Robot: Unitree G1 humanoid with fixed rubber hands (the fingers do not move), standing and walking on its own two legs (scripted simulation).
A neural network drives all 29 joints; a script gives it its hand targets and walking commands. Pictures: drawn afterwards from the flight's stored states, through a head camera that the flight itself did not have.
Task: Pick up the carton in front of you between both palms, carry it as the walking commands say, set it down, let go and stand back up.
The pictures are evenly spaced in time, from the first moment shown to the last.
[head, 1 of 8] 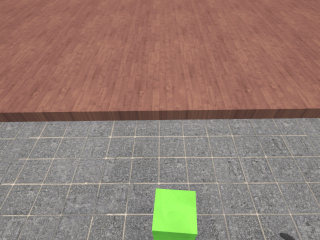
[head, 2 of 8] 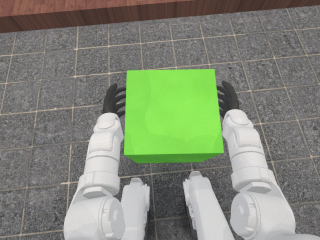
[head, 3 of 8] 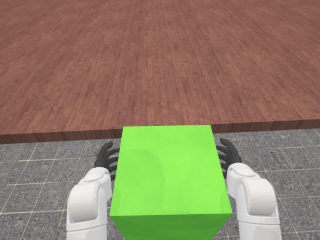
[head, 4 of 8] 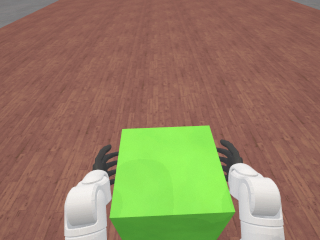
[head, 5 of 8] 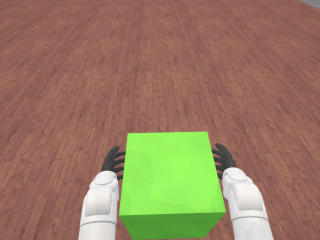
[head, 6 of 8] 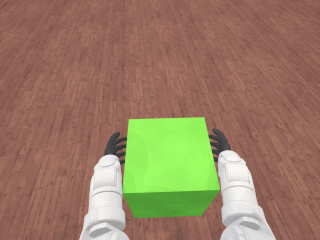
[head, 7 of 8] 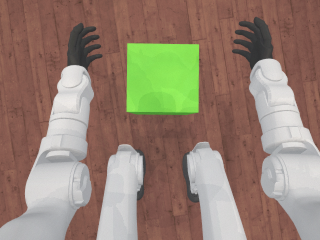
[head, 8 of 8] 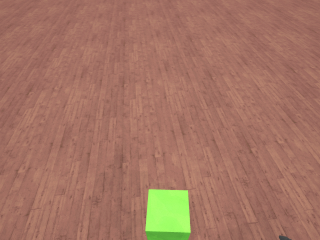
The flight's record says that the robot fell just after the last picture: no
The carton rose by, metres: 0.89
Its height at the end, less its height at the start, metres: +0.12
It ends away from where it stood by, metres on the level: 3.65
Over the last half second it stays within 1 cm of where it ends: yes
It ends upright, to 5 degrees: yes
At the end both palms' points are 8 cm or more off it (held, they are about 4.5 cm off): yes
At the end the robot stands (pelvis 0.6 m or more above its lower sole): yes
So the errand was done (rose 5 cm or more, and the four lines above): yes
